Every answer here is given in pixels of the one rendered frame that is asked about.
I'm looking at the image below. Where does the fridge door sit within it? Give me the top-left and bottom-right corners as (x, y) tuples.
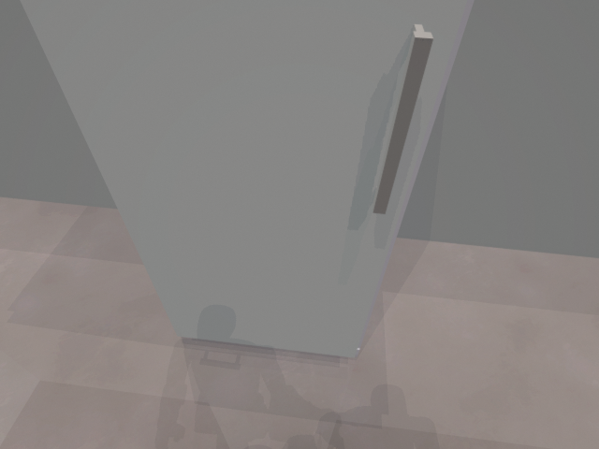
(20, 0), (467, 358)

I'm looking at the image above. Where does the handle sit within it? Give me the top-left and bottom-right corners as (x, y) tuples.
(373, 24), (433, 214)

